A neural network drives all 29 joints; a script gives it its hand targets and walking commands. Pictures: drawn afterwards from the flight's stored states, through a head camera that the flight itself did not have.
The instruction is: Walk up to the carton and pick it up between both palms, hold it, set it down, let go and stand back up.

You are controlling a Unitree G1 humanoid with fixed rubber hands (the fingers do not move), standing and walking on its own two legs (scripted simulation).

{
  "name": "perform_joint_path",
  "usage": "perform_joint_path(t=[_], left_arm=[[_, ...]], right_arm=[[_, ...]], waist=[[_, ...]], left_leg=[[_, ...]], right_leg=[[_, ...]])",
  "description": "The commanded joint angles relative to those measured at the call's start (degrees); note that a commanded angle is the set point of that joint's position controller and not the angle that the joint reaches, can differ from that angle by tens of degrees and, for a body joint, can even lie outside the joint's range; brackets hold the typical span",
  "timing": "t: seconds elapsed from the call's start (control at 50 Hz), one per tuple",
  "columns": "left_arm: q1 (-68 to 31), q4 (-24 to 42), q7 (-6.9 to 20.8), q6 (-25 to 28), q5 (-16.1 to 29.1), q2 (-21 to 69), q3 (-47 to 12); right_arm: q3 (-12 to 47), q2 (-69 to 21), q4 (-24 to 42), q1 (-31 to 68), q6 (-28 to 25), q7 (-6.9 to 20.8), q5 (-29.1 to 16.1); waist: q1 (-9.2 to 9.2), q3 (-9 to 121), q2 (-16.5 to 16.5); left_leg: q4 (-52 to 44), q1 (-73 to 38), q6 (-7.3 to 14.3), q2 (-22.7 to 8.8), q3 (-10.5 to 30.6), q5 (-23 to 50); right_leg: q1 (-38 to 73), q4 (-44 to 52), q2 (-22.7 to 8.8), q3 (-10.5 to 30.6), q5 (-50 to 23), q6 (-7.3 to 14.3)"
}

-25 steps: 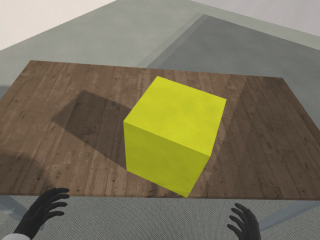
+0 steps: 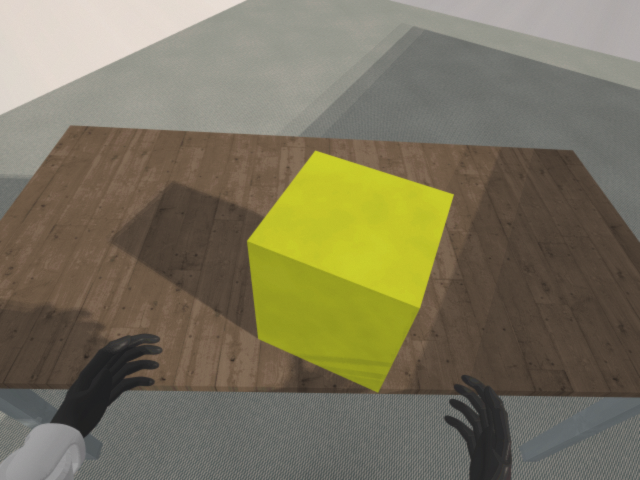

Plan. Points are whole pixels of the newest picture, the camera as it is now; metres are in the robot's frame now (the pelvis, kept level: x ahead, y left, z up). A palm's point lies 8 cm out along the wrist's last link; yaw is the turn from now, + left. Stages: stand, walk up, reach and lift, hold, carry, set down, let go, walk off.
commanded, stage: reach and lift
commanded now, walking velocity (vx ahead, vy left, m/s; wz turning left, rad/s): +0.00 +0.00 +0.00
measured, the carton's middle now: (347, 273) +0.42 -0.03 -0.01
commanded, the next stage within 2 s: none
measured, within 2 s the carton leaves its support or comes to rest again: neither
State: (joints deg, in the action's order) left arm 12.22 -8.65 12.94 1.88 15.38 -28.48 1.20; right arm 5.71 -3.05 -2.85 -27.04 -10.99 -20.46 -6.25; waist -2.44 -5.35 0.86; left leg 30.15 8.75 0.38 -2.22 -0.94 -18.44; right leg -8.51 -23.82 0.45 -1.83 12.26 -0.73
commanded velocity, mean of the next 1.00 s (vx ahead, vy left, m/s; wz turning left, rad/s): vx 0.00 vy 0.00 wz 0.00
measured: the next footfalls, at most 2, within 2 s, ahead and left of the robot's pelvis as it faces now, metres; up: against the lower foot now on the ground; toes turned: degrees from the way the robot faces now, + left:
none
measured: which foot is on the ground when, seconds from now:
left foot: down 0.00-1.00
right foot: down 0.00-1.00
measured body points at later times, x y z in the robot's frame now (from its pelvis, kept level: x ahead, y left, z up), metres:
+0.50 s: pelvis +0.01 +0.01 +0.00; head +0.05 +0.03 +0.45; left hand +0.29 +0.24 +0.05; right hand +0.23 -0.16 +0.04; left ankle -0.02 +0.11 -0.74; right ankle +0.01 -0.13 -0.74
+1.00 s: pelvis +0.00 +0.01 +0.00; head +0.02 +0.04 +0.45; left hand +0.39 +0.20 +0.11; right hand +0.31 -0.16 +0.10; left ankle -0.02 +0.11 -0.74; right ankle +0.01 -0.13 -0.74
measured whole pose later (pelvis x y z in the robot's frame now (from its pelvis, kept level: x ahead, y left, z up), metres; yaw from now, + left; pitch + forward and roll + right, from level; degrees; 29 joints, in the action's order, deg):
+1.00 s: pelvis +0.00 +0.01 +0.00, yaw +0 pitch -3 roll -3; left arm -24.8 -13.1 8.7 -25.2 15.8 -27.4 0.5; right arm 1.0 -1.5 -3.0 14.0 21.1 -22.0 -9.5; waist 5.3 -6.1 2.9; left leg 28.8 8.7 0.6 -2.2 -0.9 -17.2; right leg -7.4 -20.2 0.5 -1.8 9.7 -1.3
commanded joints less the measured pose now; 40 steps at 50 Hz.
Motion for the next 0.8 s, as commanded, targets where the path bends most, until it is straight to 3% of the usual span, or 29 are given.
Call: perform_joint_path(t=[0.0, 0.04, 0.06, 0.12, 0.14, 0.16, 0.2, 0.22, 0.28, 0.3, 0.34, 0.36, 0.38, 0.4, 0.44, 0.46, 0.48, 0.52, 0.54, 0.56, 0.6, 0.62, 0.66, 0.68, 0.7, 0.72, 0.74, 0.76, 0.78], left_arm=[[-7.71, 12.53, -1.91, -1.31, 2.43, -8.26, 0.9], [-9.68, 15.44, -1.95, -2.86, 1.08, -8.28, 0.97], [-9.7, 17.14, -2.19, -2.48, 1.18, -9.16, 1.84], [-7.61, 21.73, -2.56, -3.75, 0.19, -6.72, 1.63], [-6.77, 23.3, -2.38, -4.71, -0.43, -7.67, 2.6], [-7.39, 23.56, -2.22, -4.96, -0.7, -7.31, 3.65], [-10.2, 27.0, -2.49, -5.36, -0.51, -7.78, 2.71], [-9.54, 23.87, -2.11, -5.95, -0.16, -8.05, 4.19], [-10.03, 25.27, -2.76, -7.76, 0.48, -6.15, 2.79], [-12.49, 24.77, -2.8, -8.01, 0.51, -4.87, 2.56], [-14.56, 23.68, -3.12, -9.48, 0.94, -5.66, 2.63], [-16.92, 22.56, -3.14, -10.37, 1.32, -5.63, 2.61], [-17.88, 24.32, -3.58, -10.48, 0.67, -5.53, 3.34], [-18.02, 20.66, -3.28, -11.59, 0.79, -5.69, 3.89], [-22.64, 21.17, -3.78, -12.84, 0.29, -5.88, 2.61], [-24.28, 16.64, -3.51, -13.76, 0.61, -6.49, 3.74], [-26.56, 17.54, -3.6, -14.07, 0.97, -6.67, 3.56], [-30.35, 12.36, -2.71, -15.51, 1.14, -8.05, 3.89], [-32.8, 7.24, -3.16, -16.91, -0.04, -6.91, 5.56], [-38.03, 6.14, -3.36, -17.37, 0.61, -8.2, 5.16], [-39.42, 5.7, -3.85, -19.01, 0.82, -8.05, 5.19], [-42.85, 3.18, -3.83, -19.66, 1.21, -8.81, 4.28], [-46.77, 6.25, -4.71, -20.54, 0.68, -8.48, 3.62], [-48.37, 2.51, -4.71, -21.55, 1.09, -8.34, 3.2], [-51.0, 6.53, -5.4, -21.41, 1.74, -8.49, 2.17], [-50.93, 4.59, -5.6, -21.92, 0.86, -8.48, 2.18], [-52.15, 1.01, -5.14, -22.43, 1.96, -7.3, 1.46], [-53.77, 0.62, -5.38, -22.86, 1.13, -8.19, 1.63], [-57.46, -0.1, -5.65, -23.47, 1.13, -7.93, 2.09]], right_arm=[[3.07, -1.74, 13.95, 5.09, 0.89, -1.82, 0.06], [2.05, -0.3, 12.95, 7.11, 1.67, -2.0, -0.28], [2.35, 0.2, 13.22, 6.57, 1.96, -1.85, -0.57], [1.56, 1.58, 13.39, 4.09, 1.28, -1.88, -1.79], [2.4, 2.79, 15.05, 4.56, 0.67, -2.31, -2.4], [2.97, 2.54, 15.21, 4.15, 0.17, -2.24, -2.24], [2.99, 3.84, 16.02, 7.47, -0.4, -2.54, -2.42], [3.08, 4.31, 16.83, 7.7, -0.73, -2.66, -2.59], [0.1, 5.97, 17.68, 10.38, -1.12, -2.29, -2.19], [-1.17, 6.42, 16.93, 12.43, -1.17, -2.3, -2.76], [-1.14, 7.65, 19.39, 16.83, -0.17, -1.42, -3.59], [-1.51, 7.36, 18.41, 17.55, 0.99, -1.57, -2.92], [-1.76, 6.99, 18.82, 18.14, 2.12, -1.23, -3.43], [-1.38, 7.43, 19.58, 19.56, 2.67, -1.17, -3.28], [-3.93, 7.82, 19.3, 21.77, 5.68, -0.93, -2.28], [-3.82, 7.74, 19.81, 24.11, 6.76, -1.15, -2.37], [-4.9, 7.66, 19.23, 25.18, 8.35, -1.22, -1.69], [-5.34, 6.99, 16.28, 27.08, 12.61, -1.75, -1.16], [-5.61, 6.07, 12.2, 30.33, 14.66, -1.48, -1.66], [-7.19, 6.6, 14.19, 36.07, 17.01, -1.2, -1.58], [-7.67, 5.7, 13.63, 37.11, 20.05, -1.28, -1.5], [-9.49, 6.27, 13.44, 41.97, 21.55, -1.47, -2.01], [-12.15, 6.56, 11.91, 43.57, 24.94, -1.52, -1.31], [-11.41, 6.44, 11.01, 46.32, 26.07, -1.83, -1.44], [-14.21, 7.38, 13.65, 50.0, 26.48, -1.32, -2.04], [-13.63, 6.98, 11.33, 49.03, 27.33, -1.43, -1.78], [-13.51, 6.3, 10.33, 51.11, 27.97, -1.96, -2.22], [-14.63, 7.07, 8.77, 52.92, 28.76, -1.88, -2.02], [-14.69, 8.04, 10.62, 56.84, 29.22, -1.84, -1.63]], waist=[[1.24, 7.8, -6.47], [2.63, 8.74, -8.57], [2.38, 9.8, -8.75], [3.66, 9.38, -10.33], [3.0, 10.5, -10.01], [2.52, 10.81, -10.28], [4.14, 13.8, -10.72], [3.2, 14.81, -8.99], [4.26, 15.13, -8.55], [5.09, 13.37, -8.4], [3.89, 13.59, -9.56], [4.87, 12.86, -8.0], [4.23, 13.2, -8.55], [3.82, 13.97, -6.46], [4.82, 13.04, -8.35], [4.52, 13.36, -6.27], [5.64, 14.42, -4.79], [6.2, 12.74, -4.5], [5.33, 9.92, -3.9], [5.65, 11.07, -3.65], [5.18, 11.44, -4.33], [6.45, 11.34, -4.89], [8.02, 11.29, -8.12], [7.87, 12.28, -7.52], [9.04, 15.31, -8.43], [9.01, 14.12, -9.89], [9.94, 14.22, -6.88], [10.24, 13.43, -9.17], [9.57, 16.3, -8.95]], left_leg=[[-7.25, 0.84, -0.29, -1.82, -0.13, 7.44], [-6.06, -1.3, -1.71, -1.79, 0.14, 13.42], [-5.54, -3.0, -1.77, -1.81, 0.29, 16.12], [-3.67, -8.07, -4.23, -1.67, 1.01, 30.12], [-2.11, -10.09, -4.65, -1.45, 1.27, 36.29], [-1.64, -10.92, -4.39, -1.0, 1.33, 36.42], [-1.08, -12.64, -4.84, -0.61, 1.29, 38.64], [-1.35, -11.86, -4.2, -0.39, 1.14, 38.87], [-1.69, -12.4, -4.95, -0.79, 1.12, 41.19], [-1.91, -13.21, -4.92, -1.03, 1.23, 40.43], [-2.99, -10.28, -4.93, -0.97, 1.47, 37.38], [-3.61, -11.09, -4.56, -0.76, 1.16, 36.44], [-4.29, -8.66, -4.22, -0.97, 0.98, 34.46], [-5.33, -8.84, -3.3, -0.55, 0.41, 31.21], [-6.63, -7.3, -3.67, -0.84, -0.01, 27.78], [-7.0, -5.78, -2.97, -0.48, -0.95, 24.07], [-7.79, -5.03, -2.38, -0.53, -0.95, 23.61], [-9.79, -2.84, -1.53, -0.47, -1.4, 14.17], [-11.79, 0.29, -0.65, -0.47, -2.26, 9.56], [-12.61, 3.1, 0.01, -0.67, -2.22, 4.1], [-13.49, 5.11, 0.36, -0.56, -2.8, 2.54], [-14.05, 7.14, 0.31, -0.46, -2.39, -0.63], [-15.08, 7.26, -0.35, -0.78, -2.19, -2.39], [-14.86, 9.33, 0.12, -0.88, -2.06, -3.44], [-14.3, 9.28, -0.65, -0.95, -1.9, -2.62], [-15.01, 9.19, -0.79, -1.22, -1.69, -2.45], [-13.88, 8.94, -0.45, -0.47, -2.32, -1.64], [-13.95, 8.27, -0.87, -0.39, -2.53, -1.75], [-14.21, 8.88, -0.49, -0.3, -1.75, -2.29]], right_leg=[[8.64, 3.09, -2.54, 3.78, -8.71, 1.86], [10.06, 3.23, -1.65, 3.67, -13.36, 1.91], [8.43, 3.34, -1.71, 3.5, -14.83, 1.71], [7.17, 3.47, -0.35, 2.81, -22.5, 1.04], [7.89, 3.0, -0.47, 3.27, -27.71, 0.77], [8.04, 3.29, -0.88, 3.67, -29.1, 0.37], [6.0, 2.78, 0.04, 2.6, -30.33, 0.07], [7.05, 2.94, -0.29, 2.66, -31.05, -0.41], [7.76, 3.06, 0.92, 1.28, -30.37, -0.21], [6.57, 3.68, 0.81, 1.4, -28.27, -0.03], [7.51, 3.49, 1.05, 1.46, -24.14, 0.69], [8.22, 4.78, 0.89, 1.36, -24.5, 0.22], [8.55, 4.2, 1.09, 1.62, -22.73, 0.34], [9.83, 4.81, 0.46, 1.65, -24.18, 0.07], [11.08, 5.05, 0.74, 1.58, -19.56, 0.81], [12.39, 5.22, 0.03, 1.74, -21.33, 0.18], [13.33, 4.9, 0.18, 1.65, -21.74, 0.18], [13.61, 6.02, -1.0, 2.15, -17.74, 0.24], [13.99, 6.34, -0.87, 1.66, -13.89, 0.32], [13.47, 5.78, -1.09, 1.98, -10.08, 0.69], [14.25, 5.92, -1.7, 2.51, -8.34, 0.8], [14.34, 5.94, -1.53, 2.48, -6.86, 1.1], [14.48, 5.09, -1.14, 2.18, -6.34, 1.42], [14.49, 4.73, -1.11, 1.89, -6.02, 1.78], [14.85, 3.92, -0.74, 1.78, -7.24, 1.89], [14.93, 3.85, -0.77, 1.27, -7.6, 1.87], [15.4, 4.3, -1.2, 1.7, -8.9, 1.5], [12.63, 4.68, -0.83, 1.07, -8.07, 1.51], [13.36, 4.35, -0.61, 1.57, -7.64, 1.77]])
